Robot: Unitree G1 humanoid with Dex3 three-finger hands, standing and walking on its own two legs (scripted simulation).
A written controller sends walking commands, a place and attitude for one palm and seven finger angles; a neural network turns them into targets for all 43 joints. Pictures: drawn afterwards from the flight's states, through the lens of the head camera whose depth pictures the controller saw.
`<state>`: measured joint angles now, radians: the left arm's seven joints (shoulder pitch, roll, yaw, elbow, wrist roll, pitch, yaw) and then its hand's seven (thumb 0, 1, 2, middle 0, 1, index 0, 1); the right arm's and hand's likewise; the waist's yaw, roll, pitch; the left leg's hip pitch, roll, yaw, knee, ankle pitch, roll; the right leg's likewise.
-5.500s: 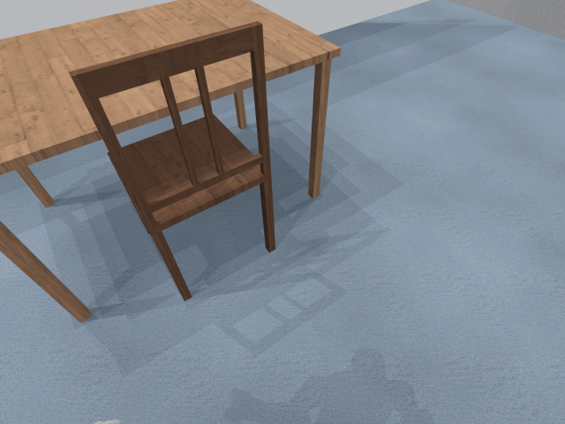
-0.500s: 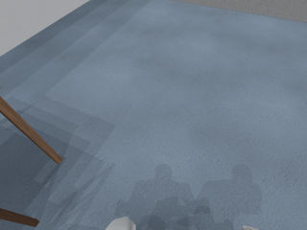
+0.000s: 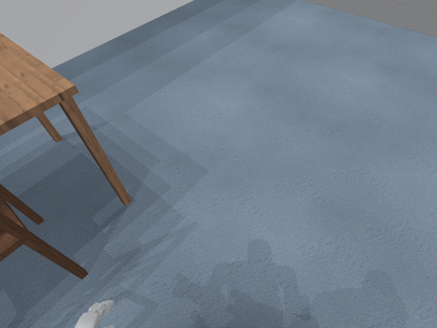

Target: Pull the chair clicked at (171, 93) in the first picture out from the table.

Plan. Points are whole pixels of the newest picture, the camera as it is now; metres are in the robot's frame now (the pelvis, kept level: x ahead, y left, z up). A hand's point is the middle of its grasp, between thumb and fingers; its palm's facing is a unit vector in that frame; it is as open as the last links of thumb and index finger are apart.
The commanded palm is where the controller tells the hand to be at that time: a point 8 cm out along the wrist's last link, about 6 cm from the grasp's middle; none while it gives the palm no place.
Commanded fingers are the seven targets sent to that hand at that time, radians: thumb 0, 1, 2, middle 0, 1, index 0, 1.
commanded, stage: turn to face it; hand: left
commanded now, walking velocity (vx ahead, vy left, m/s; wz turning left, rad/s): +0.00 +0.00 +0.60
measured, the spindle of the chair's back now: out of the picture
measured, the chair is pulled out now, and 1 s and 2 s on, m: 0.00 0.00 0.00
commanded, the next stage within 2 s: take the last steps up to it in 1.24 s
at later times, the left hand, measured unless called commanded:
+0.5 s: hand out of the picture -0.05 +0.25 -0.18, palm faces +0.35 -0.89 -0.27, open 7.4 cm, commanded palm none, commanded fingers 0.00 0.90 0.90 -0.20 -0.30 -0.20 -0.30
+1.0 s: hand out of the picture -0.03 +0.21 -0.13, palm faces +0.57 -0.77 -0.29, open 7.4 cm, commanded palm none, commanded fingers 0.00 0.90 0.90 -0.20 -0.30 -0.20 -0.30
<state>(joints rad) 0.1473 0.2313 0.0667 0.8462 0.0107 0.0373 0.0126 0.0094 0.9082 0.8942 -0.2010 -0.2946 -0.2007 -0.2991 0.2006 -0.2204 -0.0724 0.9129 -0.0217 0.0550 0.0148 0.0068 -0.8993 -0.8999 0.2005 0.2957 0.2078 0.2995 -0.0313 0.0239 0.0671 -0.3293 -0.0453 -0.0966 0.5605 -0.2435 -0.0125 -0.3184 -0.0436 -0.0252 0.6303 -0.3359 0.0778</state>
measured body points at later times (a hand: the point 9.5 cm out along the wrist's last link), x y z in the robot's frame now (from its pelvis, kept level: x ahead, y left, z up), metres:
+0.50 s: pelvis -0.02 +0.02 -0.01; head +0.01 +0.06 +0.44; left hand -0.07 +0.30 -0.16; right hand +0.17 -0.20 -0.13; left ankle -0.04 +0.12 -0.73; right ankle +0.00 -0.12 -0.69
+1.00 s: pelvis -0.01 -0.02 +0.01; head +0.02 -0.03 +0.45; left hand -0.06 +0.25 -0.11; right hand +0.19 -0.20 -0.15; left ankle -0.09 +0.09 -0.65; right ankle +0.05 -0.10 -0.73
